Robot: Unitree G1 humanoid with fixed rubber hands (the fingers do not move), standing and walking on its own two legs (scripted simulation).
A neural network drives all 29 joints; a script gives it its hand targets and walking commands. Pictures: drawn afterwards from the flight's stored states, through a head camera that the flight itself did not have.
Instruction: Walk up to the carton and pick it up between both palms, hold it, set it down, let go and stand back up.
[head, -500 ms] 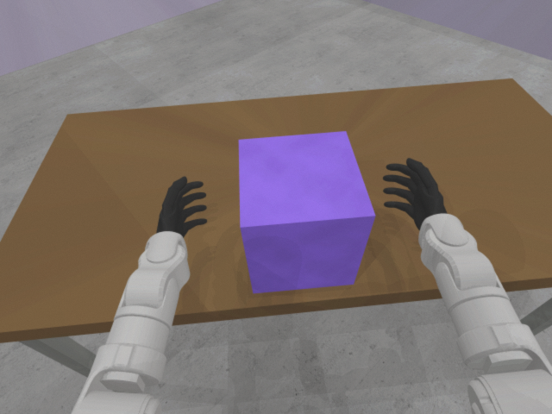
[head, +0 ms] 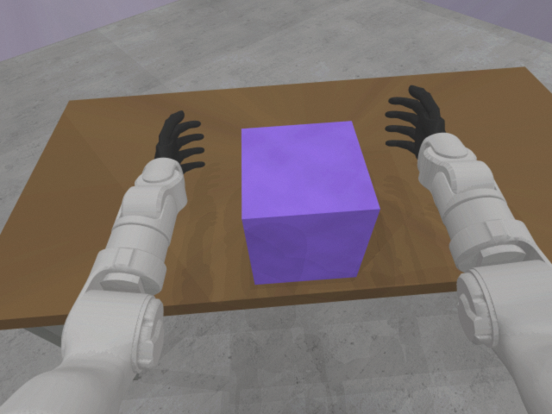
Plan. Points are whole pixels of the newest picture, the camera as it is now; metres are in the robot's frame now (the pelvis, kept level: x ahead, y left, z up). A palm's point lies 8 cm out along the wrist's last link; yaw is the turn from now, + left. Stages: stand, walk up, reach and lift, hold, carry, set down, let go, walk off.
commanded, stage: reach and lift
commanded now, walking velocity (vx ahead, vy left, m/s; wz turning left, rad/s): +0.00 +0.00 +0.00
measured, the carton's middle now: (301, 206) +0.45 +0.00 +0.00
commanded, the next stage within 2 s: none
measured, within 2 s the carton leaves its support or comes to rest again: neither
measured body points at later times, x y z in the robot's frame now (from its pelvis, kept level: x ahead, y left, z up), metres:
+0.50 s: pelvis +0.02 +0.00 +0.00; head +0.10 -0.01 +0.44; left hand +0.48 +0.18 +0.08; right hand +0.50 -0.18 +0.09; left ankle +0.01 +0.13 -0.75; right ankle -0.01 -0.12 -0.75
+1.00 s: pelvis +0.00 +0.00 -0.01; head +0.11 +0.00 +0.43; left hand +0.47 +0.16 +0.03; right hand +0.48 -0.16 +0.05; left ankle +0.01 +0.13 -0.75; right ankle -0.01 -0.12 -0.75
